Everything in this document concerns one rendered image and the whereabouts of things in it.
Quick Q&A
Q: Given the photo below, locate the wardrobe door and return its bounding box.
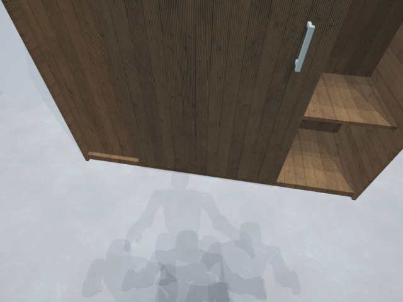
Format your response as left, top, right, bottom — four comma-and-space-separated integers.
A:
94, 0, 352, 184
16, 0, 138, 158

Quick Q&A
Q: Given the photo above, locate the handle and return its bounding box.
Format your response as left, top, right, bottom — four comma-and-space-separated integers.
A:
295, 21, 315, 72

